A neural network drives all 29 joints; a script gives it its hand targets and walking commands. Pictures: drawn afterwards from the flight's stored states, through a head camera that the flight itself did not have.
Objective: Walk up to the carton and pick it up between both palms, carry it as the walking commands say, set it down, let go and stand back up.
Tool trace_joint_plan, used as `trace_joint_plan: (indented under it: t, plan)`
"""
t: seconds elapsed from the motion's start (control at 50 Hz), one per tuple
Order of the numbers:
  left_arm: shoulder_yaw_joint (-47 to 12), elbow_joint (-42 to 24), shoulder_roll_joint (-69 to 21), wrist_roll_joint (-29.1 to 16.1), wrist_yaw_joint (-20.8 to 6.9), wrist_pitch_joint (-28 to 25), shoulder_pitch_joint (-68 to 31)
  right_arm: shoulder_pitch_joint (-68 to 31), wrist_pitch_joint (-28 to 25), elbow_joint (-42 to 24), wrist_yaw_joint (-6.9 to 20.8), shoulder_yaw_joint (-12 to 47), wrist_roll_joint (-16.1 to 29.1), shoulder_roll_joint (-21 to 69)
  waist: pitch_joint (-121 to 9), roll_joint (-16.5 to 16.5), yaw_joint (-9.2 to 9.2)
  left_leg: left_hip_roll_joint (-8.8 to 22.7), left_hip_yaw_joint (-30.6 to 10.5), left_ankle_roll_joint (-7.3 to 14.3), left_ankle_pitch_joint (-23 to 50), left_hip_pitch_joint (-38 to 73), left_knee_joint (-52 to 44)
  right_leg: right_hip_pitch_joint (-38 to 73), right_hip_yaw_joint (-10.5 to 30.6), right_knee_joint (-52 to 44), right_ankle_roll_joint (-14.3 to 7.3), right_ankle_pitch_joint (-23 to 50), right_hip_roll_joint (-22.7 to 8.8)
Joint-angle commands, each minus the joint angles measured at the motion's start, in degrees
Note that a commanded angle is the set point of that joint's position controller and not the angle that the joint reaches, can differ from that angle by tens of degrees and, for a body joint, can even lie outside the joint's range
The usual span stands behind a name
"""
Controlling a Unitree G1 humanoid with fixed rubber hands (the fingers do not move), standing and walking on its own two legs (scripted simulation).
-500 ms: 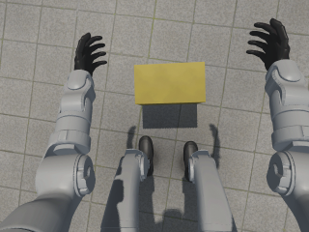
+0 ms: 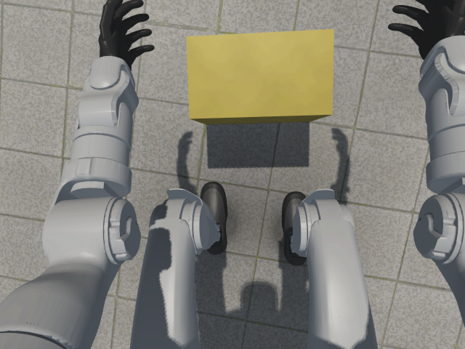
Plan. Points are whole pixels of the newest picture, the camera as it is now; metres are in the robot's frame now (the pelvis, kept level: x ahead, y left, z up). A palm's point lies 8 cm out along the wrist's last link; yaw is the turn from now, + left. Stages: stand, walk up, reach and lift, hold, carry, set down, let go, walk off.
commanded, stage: reach and lift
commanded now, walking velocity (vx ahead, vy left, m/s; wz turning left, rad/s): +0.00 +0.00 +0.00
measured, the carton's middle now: (257, 86) +0.51 -0.02 -0.39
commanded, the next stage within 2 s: none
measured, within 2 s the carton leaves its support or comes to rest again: neither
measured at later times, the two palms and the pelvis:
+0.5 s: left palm (155, 81) +0.51 +0.18 -0.27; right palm (377, 73) +0.50 -0.24 -0.27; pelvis -0.02 -0.01 -0.09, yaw +1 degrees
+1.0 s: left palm (158, 72) +0.54 +0.18 -0.31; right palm (362, 82) +0.50 -0.24 -0.34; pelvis -0.02 -0.01 -0.13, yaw +1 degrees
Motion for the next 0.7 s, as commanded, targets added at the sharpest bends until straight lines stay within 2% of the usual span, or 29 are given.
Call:
trace_joint_plan:
  t: [0.0,0.08,0.1,0.12,0.2,0.24,0.26,0.3,0.32,0.34,0.36,0.38,0.42,0.48,0.52,0.54,0.58,0.68]
  plan:
    - [1.30,-4.07,14.61,-3.70,0.44,-2.08,-16.01,-18.10,-1.74,-0.98,-1.12,1.89,2.36,-13.89,-61.48,-3.99,-0.57,-5.06,-4.57,-2.11,9.10,32.83,4.67,17.29,-4.29,-1.95,0.33,8.80,1.41]
    - [0.23,-4.95,14.60,-4.48,0.83,-2.98,-17.13,-18.76,-2.75,-2.42,-1.74,2.14,2.60,-14.56,-63.90,-4.27,-1.60,-4.91,-4.98,-2.08,11.39,33.13,8.32,17.83,-4.32,1.93,0.19,11.15,0.97]
    - [0.20,-2.89,14.77,-4.43,0.83,-3.05,-17.13,-18.43,-2.75,-0.68,-1.82,2.70,2.87,-14.15,-62.03,-4.60,-1.35,-4.71,-4.95,-1.95,10.72,31.90,9.18,16.78,-4.13,2.72,0.32,10.42,0.68]
    - [0.27,-5.11,15.48,-4.25,1.02,-3.37,-17.96,-18.98,-3.01,-2.47,-2.09,2.06,2.75,-14.80,-63.31,-3.62,-1.56,-4.80,-4.85,-2.15,11.65,32.70,9.94,17.36,-4.02,3.47,0.22,11.31,0.71]
    - [-0.80,-1.00,15.38,-5.02,1.23,-4.19,-19.00,-19.72,-3.60,0.64,-2.62,3.50,3.65,-13.90,-58.54,-3.52,-1.50,-4.33,-5.35,-2.07,10.88,30.28,12.81,14.84,-3.59,6.44,0.24,10.30,0.09]
    - [-1.16,-3.05,15.95,-5.55,1.37,-4.78,-20.60,-20.76,-4.04,-0.89,-3.12,3.91,4.01,-14.13,-60.97,-3.83,-1.94,-4.31,-5.39,-2.17,11.88,31.44,14.45,17.41,-3.12,7.74,0.25,11.81,-0.32]
    - [-1.04,-0.18,16.64,-5.07,1.45,-4.96,-20.38,-20.82,-4.09,1.47,-3.31,4.26,4.12,-13.98,-58.10,-3.63,-1.32,-4.20,-5.16,-2.18,10.99,29.81,15.17,15.90,-3.09,8.49,0.35,10.89,-0.37]
    - [-1.57,-0.72,16.71,-5.76,1.80,-5.33,-21.53,-22.50,-4.52,0.34,-3.79,4.53,4.57,-14.35,-59.07,-3.82,-1.53,-4.08,-5.59,-2.26,11.75,30.94,16.39,16.66,-2.96,9.88,0.33,11.39,-0.57]
    - [-2.06,0.34,16.73,-6.18,1.83,-5.60,-22.36,-22.91,-4.70,2.13,-4.01,4.69,4.41,-14.43,-56.59,-3.78,-2.07,-3.93,-5.69,-2.31,11.06,29.76,16.91,15.35,-2.99,10.41,0.23,10.64,-0.65]
    - [-2.33,0.97,16.69,-6.17,1.87,-5.74,-22.70,-23.38,-4.65,2.90,-4.17,5.24,4.84,-13.77,-56.02,-3.36,-1.53,-3.81,-5.64,-2.30,10.75,29.58,17.27,15.96,-2.60,10.77,0.19,10.51,-0.81]
    - [-2.76,0.70,17.00,-6.62,1.96,-6.00,-23.67,-24.53,-4.95,1.69,-4.47,5.39,5.11,-14.14,-56.88,-3.53,-1.91,-3.73,-5.69,-2.31,11.38,30.15,18.31,16.26,-2.52,11.31,0.21,10.94,-0.93]
    - [-2.60,3.45,17.22,-6.61,2.06,-6.17,-23.77,-25.13,-5.06,4.10,-4.63,5.76,5.10,-14.13,-53.48,-3.83,-1.55,-3.66,-5.66,-2.27,10.09,28.28,18.81,14.84,-2.33,11.90,0.17,9.62,-1.20]
    - [-3.34,3.54,17.44,-7.00,2.22,-6.43,-25.01,-26.12,-5.13,4.03,-5.08,6.35,5.42,-13.81,-54.72,-3.53,-1.53,-3.56,-5.85,-2.49,11.08,29.10,20.04,16.50,-1.94,12.91,0.31,10.92,-1.33]
    - [-4.72,7.25,16.76,-8.21,2.12,-7.46,-26.22,-27.58,-5.81,6.80,-5.42,7.28,5.51,-13.31,-50.21,-3.85,-1.95,-3.27,-6.20,-2.57,10.76,27.37,21.68,14.74,-1.63,14.45,0.21,10.25,-1.73]
    - [-5.24,13.13,15.56,-8.55,1.61,-7.59,-24.94,-27.09,-6.19,9.57,-5.40,7.75,5.23,-12.98,-44.86,-3.75,-2.70,-2.99,-6.59,-2.53,9.17,24.07,22.68,12.11,-1.53,15.14,0.13,9.01,-1.89]
    - [-5.08,15.46,15.74,-8.44,1.43,-7.56,-24.91,-28.15,-6.38,9.40,-5.50,8.03,5.53,-13.29,-43.17,-3.51,-2.30,-2.88,-6.56,-2.49,8.23,23.00,23.29,12.01,-1.38,15.48,0.20,8.28,-2.08]
    - [-5.17,15.21,16.28,-8.42,1.44,-8.16,-26.27,-29.41,-6.74,8.91,-5.57,8.60,6.06,-12.84,-42.59,-3.28,-1.58,-2.86,-6.89,-2.38,8.89,22.86,23.91,12.46,-1.13,16.41,0.26,8.90,-2.05]
    - [-7.62,13.25,17.47,-11.13,2.03,-9.06,-29.39,-31.35,-7.17,7.14,-6.29,9.54,6.93,-14.16,-50.48,-2.79,-2.86,-2.52,-6.99,-2.47,12.90,28.58,26.06,16.97,-1.69,18.35,0.34,12.48,-2.01]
